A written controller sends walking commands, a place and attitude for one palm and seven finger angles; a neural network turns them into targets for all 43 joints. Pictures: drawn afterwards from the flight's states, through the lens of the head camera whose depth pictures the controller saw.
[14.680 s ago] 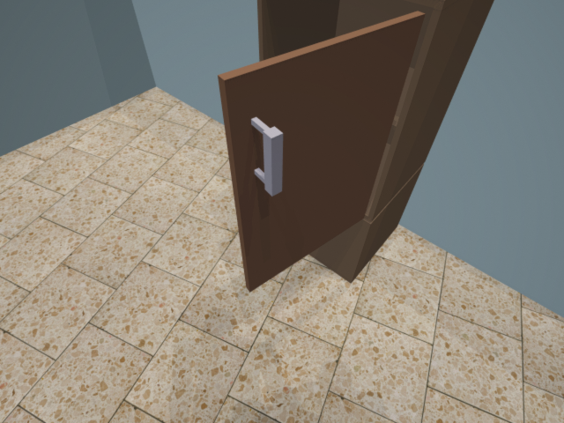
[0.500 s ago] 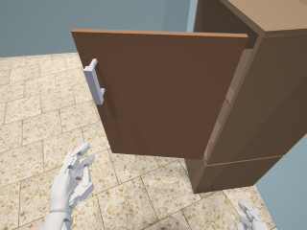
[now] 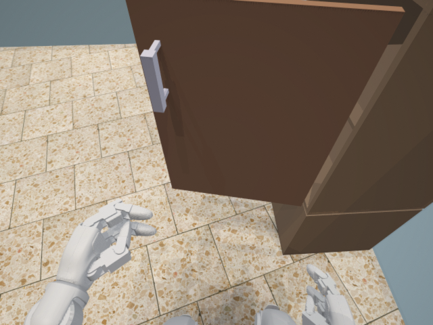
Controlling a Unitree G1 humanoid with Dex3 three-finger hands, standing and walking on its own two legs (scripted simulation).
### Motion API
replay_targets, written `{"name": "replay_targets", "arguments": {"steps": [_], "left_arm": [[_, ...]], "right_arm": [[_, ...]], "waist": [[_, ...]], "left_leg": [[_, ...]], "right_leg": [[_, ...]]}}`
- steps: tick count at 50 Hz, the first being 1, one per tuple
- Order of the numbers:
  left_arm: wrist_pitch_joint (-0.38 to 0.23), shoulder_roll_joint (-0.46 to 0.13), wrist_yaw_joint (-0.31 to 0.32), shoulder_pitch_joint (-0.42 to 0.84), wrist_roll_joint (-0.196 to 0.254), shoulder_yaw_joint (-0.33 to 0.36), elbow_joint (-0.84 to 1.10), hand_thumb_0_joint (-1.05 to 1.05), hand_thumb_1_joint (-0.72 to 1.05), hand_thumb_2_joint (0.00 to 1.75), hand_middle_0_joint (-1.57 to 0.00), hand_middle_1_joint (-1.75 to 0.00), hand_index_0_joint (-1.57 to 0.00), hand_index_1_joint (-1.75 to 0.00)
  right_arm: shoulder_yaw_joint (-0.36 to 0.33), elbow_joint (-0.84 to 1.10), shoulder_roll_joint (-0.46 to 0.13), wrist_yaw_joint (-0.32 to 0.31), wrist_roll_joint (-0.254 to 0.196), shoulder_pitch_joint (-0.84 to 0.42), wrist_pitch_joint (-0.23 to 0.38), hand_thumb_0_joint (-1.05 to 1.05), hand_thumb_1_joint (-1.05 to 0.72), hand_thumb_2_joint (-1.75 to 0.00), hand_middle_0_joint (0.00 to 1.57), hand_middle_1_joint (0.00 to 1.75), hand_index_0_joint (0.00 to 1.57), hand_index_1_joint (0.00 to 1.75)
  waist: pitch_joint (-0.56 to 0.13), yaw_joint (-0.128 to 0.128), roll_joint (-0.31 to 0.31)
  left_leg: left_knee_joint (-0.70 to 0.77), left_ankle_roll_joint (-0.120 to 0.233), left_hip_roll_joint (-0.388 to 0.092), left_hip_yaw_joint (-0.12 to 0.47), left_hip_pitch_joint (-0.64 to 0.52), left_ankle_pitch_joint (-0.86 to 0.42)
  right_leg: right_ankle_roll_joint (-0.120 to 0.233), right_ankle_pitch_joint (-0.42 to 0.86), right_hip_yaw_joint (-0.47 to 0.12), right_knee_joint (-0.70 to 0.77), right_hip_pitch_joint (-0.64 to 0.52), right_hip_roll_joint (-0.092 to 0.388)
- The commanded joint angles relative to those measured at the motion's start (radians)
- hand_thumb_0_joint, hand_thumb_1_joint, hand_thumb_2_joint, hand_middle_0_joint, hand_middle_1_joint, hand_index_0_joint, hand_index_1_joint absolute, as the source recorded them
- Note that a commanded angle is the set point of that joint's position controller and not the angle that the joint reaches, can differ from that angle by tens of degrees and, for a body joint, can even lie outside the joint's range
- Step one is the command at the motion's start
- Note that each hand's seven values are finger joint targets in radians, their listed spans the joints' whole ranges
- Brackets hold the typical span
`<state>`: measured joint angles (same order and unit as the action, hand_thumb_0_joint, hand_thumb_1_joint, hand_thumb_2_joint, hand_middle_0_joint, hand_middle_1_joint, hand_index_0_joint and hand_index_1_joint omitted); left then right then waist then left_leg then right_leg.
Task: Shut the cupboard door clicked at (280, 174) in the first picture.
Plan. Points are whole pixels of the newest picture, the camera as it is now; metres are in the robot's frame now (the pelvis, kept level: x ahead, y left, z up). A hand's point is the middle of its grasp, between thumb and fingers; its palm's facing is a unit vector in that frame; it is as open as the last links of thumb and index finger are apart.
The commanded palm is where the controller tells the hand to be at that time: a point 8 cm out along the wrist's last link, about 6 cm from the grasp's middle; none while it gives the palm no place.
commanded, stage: raise the hand and make a fist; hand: left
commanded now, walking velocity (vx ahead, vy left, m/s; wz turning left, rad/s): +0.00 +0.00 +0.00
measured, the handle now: (158, 77) +0.52 +0.15 +0.17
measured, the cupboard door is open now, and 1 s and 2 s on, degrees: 78 78 78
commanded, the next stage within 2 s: bring the fist close to the handle in 1.18 s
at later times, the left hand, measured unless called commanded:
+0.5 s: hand (100, 209) +0.25 +0.19 +0.14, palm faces -0.06 -1.00 -0.08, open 3.1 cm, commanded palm +0.23 +0.24 +0.15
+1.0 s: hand (92, 186) +0.27 +0.19 +0.17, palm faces -0.06 -1.00 -0.06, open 3.1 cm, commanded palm +0.24 +0.24 +0.18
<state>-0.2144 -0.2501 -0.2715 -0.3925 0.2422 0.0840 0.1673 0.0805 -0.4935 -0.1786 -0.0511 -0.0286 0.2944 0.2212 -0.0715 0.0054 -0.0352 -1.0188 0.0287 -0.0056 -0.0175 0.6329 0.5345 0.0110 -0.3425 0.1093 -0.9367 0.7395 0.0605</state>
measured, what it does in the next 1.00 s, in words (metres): rises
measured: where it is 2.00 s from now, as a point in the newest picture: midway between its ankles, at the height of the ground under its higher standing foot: outside the picture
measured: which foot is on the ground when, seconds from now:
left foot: down 0.00-1.00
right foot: down 0.00-1.00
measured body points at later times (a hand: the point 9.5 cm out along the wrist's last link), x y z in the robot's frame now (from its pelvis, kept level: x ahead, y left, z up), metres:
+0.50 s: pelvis +0.04 +0.01 +0.03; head +0.06 +0.00 +0.48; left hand +0.25 +0.24 +0.14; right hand +0.24 -0.21 -0.02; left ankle -0.01 +0.10 -0.68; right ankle +0.07 -0.12 -0.68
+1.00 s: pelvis +0.04 +0.00 +0.05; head +0.03 -0.02 +0.50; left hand +0.27 +0.24 +0.18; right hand +0.22 -0.23 -0.02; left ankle -0.01 +0.10 -0.68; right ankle +0.07 -0.12 -0.68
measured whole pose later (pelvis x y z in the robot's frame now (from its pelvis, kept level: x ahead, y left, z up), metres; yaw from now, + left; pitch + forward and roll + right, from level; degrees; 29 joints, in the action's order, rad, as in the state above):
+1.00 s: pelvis +0.04 +0.00 +0.05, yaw +0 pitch +0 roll -1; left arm 0.02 -0.28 -0.34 -0.22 0.31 0.23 0.17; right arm 0.06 -0.58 -0.26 -0.08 -0.05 0.26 0.27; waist -0.02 0.05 -0.05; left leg -0.58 0.02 0.00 -0.03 0.19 0.39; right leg 0.00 -0.23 0.11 -0.56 0.31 0.04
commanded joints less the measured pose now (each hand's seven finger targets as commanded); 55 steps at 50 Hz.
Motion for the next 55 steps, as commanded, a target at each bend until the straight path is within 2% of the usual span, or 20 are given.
{"name": "replay_targets", "arguments": {"steps": [1, 4, 8, 11, 15, 17, 19, 21, 25, 26, 27, 29, 31, 33, 39, 42, 47, 49, 51, 55], "left_arm": [[-0.067, -0.093, 0.046, -0.019, 0.046, 0.131, 0.241, 0.00, 0.90, 0.90, -0.88, -1.04, -0.88, -1.04], [-0.096, -0.074, 0.030, -0.006, 0.033, 0.083, 0.244, 0.00, 0.90, 0.90, -0.93, -1.10, -0.93, -1.10], [-0.089, -0.093, 0.020, 0.019, 0.026, 0.081, 0.261, 0.00, 0.90, 0.90, -1.01, -1.18, -1.01, -1.18], [-0.073, -0.133, 0.030, 0.045, 0.024, 0.125, 0.280, 0.00, 0.90, 0.90, -1.06, -1.24, -1.06, -1.24], [-0.048, -0.122, 0.029, 0.056, 0.035, 0.139, 0.292, 0.00, 0.90, 0.90, -1.13, -1.32, -1.13, -1.32], [-0.035, -0.119, 0.022, 0.079, 0.037, 0.132, 0.307, 0.00, 0.90, 0.90, -1.17, -1.36, -1.17, -1.36], [-0.013, -0.121, 0.012, 0.082, 0.039, 0.137, 0.299, 0.00, 0.90, 0.90, -1.21, -1.40, -1.21, -1.40], [0.016, -0.130, -0.001, 0.101, 0.040, 0.145, 0.272, 0.00, 0.90, 0.90, -1.24, -1.44, -1.24, -1.44], [0.059, -0.136, -0.023, 0.142, 0.050, 0.163, 0.278, 0.00, 0.90, 0.90, -1.30, -1.50, -1.30, -1.50], [0.066, -0.163, -0.024, 0.156, 0.051, 0.184, 0.274, 0.00, 0.90, 0.90, -1.30, -1.50, -1.30, -1.50], [0.071, -0.158, -0.028, 0.175, 0.055, 0.184, 0.296, 0.00, 0.90, 0.90, -1.30, -1.50, -1.30, -1.50], [0.086, -0.149, -0.036, 0.205, 0.063, 0.183, 0.280, 0.00, 0.90, 0.90, -1.30, -1.50, -1.30, -1.50], [0.096, -0.175, -0.040, 0.234, 0.067, 0.205, 0.269, 0.00, 0.90, 0.90, -1.30, -1.50, -1.30, -1.50], [0.108, -0.173, -0.050, 0.260, 0.074, 0.211, 0.263, 0.00, 0.90, 0.90, -1.30, -1.50, -1.30, -1.50], [0.159, -0.202, -0.070, 0.352, 0.090, 0.237, 0.223, 0.00, 0.90, 0.90, -1.30, -1.50, -1.30, -1.50], [0.186, -0.167, -0.081, 0.307, 0.098, 0.225, 0.166, 0.00, 0.90, 0.90, -1.30, -1.50, -1.30, -1.50], [0.171, -0.190, -0.066, 0.317, 0.088, 0.240, 0.235, 0.00, 0.90, 0.90, -1.30, -1.50, -1.30, -1.50], [0.157, -0.190, -0.051, 0.323, 0.083, 0.240, 0.244, 0.00, 0.90, 0.90, -1.30, -1.50, -1.30, -1.50], [0.145, -0.211, -0.038, 0.322, 0.080, 0.256, 0.228, 0.00, 0.90, 0.90, -1.30, -1.50, -1.30, -1.50], [0.135, -0.184, -0.031, 0.345, 0.072, 0.227, 0.224, 0.00, 0.90, 0.90, -1.30, -1.50, -1.30, -1.50]], "right_arm": [[-0.089, 0.185, -0.160, -0.016, 0.006, -0.108, 0.088, 0.00, -0.90, -0.90, 0.20, 0.30, 0.20, 0.30], [-0.091, 0.169, -0.175, -0.010, 0.007, -0.079, 0.112, 0.00, -0.90, -0.90, 0.20, 0.30, 0.20, 0.30], [-0.093, 0.159, -0.188, -0.013, 0.002, -0.066, 0.134, 0.00, -0.90, -0.90, 0.20, 0.30, 0.20, 0.30], [-0.093, 0.148, -0.191, -0.017, 0.000, -0.065, 0.137, 0.00, -0.90, -0.90, 0.20, 0.30, 0.20, 0.30], [-0.092, 0.139, -0.184, -0.020, -0.004, -0.062, 0.133, 0.00, -0.90, -0.90, 0.20, 0.30, 0.20, 0.30], [-0.087, 0.134, -0.183, -0.020, -0.005, -0.063, 0.130, 0.00, -0.90, -0.90, 0.20, 0.30, 0.20, 0.30], [-0.086, 0.130, -0.182, -0.019, -0.006, -0.061, 0.127, 0.00, -0.90, -0.90, 0.20, 0.30, 0.20, 0.30], [-0.082, 0.120, -0.183, -0.020, -0.007, -0.063, 0.121, 0.00, -0.90, -0.90, 0.20, 0.30, 0.20, 0.30], [-0.074, 0.118, -0.182, -0.024, -0.010, -0.075, 0.113, 0.00, -0.90, -0.90, 0.20, 0.30, 0.20, 0.30], [-0.073, 0.112, -0.184, -0.025, -0.008, -0.079, 0.111, 0.00, -0.90, -0.90, 0.20, 0.30, 0.20, 0.30], [-0.070, 0.114, -0.181, -0.025, -0.009, -0.080, 0.109, 0.00, -0.90, -0.90, 0.20, 0.30, 0.20, 0.30], [-0.066, 0.107, -0.179, -0.028, -0.011, -0.086, 0.108, 0.00, -0.90, -0.90, 0.20, 0.30, 0.20, 0.30], [-0.062, 0.096, -0.180, -0.032, -0.010, -0.096, 0.109, 0.00, -0.90, -0.90, 0.20, 0.30, 0.20, 0.30], [-0.061, 0.089, -0.177, -0.035, -0.011, -0.101, 0.110, 0.00, -0.90, -0.90, 0.20, 0.30, 0.20, 0.30], [-0.054, 0.072, -0.180, -0.043, -0.018, -0.131, 0.107, 0.00, -0.90, -0.90, 0.20, 0.30, 0.20, 0.30], [-0.053, 0.072, -0.181, -0.040, -0.021, -0.141, 0.105, 0.00, -0.90, -0.90, 0.20, 0.30, 0.20, 0.30], [-0.061, 0.082, -0.180, -0.033, -0.016, -0.147, 0.109, 0.00, -0.90, -0.90, 0.20, 0.30, 0.20, 0.30], [-0.061, 0.079, -0.179, -0.032, -0.015, -0.141, 0.110, 0.00, -0.90, -0.90, 0.20, 0.30, 0.20, 0.30], [-0.063, 0.070, -0.182, -0.034, -0.014, -0.141, 0.112, 0.00, -0.90, -0.90, 0.20, 0.30, 0.20, 0.30], [-0.060, 0.071, -0.180, -0.038, -0.017, -0.144, 0.118, 0.00, -0.90, -0.90, 0.20, 0.30, 0.20, 0.30]], "waist": [[-0.150, 0.033, 0.055], [-0.125, 0.007, 0.038], [-0.122, 0.004, 0.012], [-0.136, 0.016, -0.010], [-0.136, 0.021, -0.005], [-0.139, 0.021, -0.040], [-0.143, 0.022, -0.027], [-0.113, 0.021, -0.023], [-0.118, 0.026, -0.014], [-0.120, 0.029, -0.007], [-0.141, 0.032, -0.025], [-0.124, 0.029, -0.007], [-0.108, 0.034, -0.012], [-0.130, 0.037, -0.008], [-0.091, 0.047, 0.004], [-0.061, 0.052, 0.034], [-0.093, 0.057, 0.023], [-0.083, 0.057, -0.010], [-0.053, 0.055, 0.019], [-0.027, 0.050, -0.022]], "left_leg": [[0.269, -0.020, 0.016, 0.064, 0.036, -0.230], [0.285, -0.023, 0.011, 0.066, 0.002, -0.230], [0.307, -0.022, 0.010, 0.069, -0.040, -0.232], [0.326, -0.026, 0.009, 0.072, -0.079, -0.286], [0.347, -0.035, 0.005, 0.065, -0.134, -0.399], [0.360, -0.038, 0.005, 0.064, -0.172, -0.447], [0.371, -0.040, 0.002, 0.063, -0.203, -0.491], [0.383, -0.038, 0.001, 0.059, -0.218, -0.512], [0.416, -0.040, 0.001, 0.058, -0.257, -0.540], [0.418, -0.036, 0.001, 0.055, -0.267, -0.556], [0.426, -0.039, 0.001, 0.055, -0.284, -0.578], [0.443, -0.041, 0.000, 0.054, -0.301, -0.565], [0.458, -0.038, 0.000, 0.052, -0.312, -0.567], [0.474, -0.040, 0.000, 0.052, -0.338, -0.589], [0.526, -0.031, 0.005, 0.045, -0.348, -0.517], [0.538, -0.026, 0.007, 0.038, -0.329, -0.477], [0.542, -0.023, 0.009, 0.031, -0.341, -0.469], [0.546, -0.025, 0.011, 0.029, -0.344, -0.458], [0.548, -0.022, 0.009, 0.029, -0.329, -0.423], [0.563, -0.021, 0.013, 0.029, -0.332, -0.373]], "right_leg": [[0.012, -0.005, -0.043, 0.162, -0.316, -0.045], [0.008, 0.009, -0.033, 0.167, -0.287, -0.046], [0.008, 0.013, -0.034, 0.189, -0.301, -0.041], [0.012, 0.073, -0.029, 0.194, -0.346, -0.044], [0.010, 0.199, -0.020, 0.207, -0.395, -0.048], [0.010, 0.243, -0.018, 0.219, -0.415, -0.049], [0.007, 0.285, -0.015, 0.233, -0.432, -0.051], [0.009, 0.315, -0.018, 0.255, -0.452, -0.052], [0.006, 0.351, -0.013, 0.282, -0.490, -0.053], [0.008, 0.372, -0.018, 0.292, -0.511, -0.051], [0.008, 0.389, -0.018, 0.296, -0.526, -0.049], [0.005, 0.383, -0.013, 0.313, -0.526, -0.052], [0.009, 0.391, -0.018, 0.332, -0.548, -0.050], [0.008, 0.412, -0.015, 0.341, -0.571, -0.049], [0.007, 0.368, -0.022, 0.395, -0.608, -0.045], [0.007, 0.333, -0.032, 0.415, -0.617, -0.040], [0.006, 0.318, -0.045, 0.423, -0.637, -0.036], [0.007, 0.303, -0.043, 0.427, -0.623, -0.040], [0.007, 0.253, -0.054, 0.442, -0.619, -0.038], [0.007, 0.192, -0.051, 0.457, -0.594, -0.040]]}}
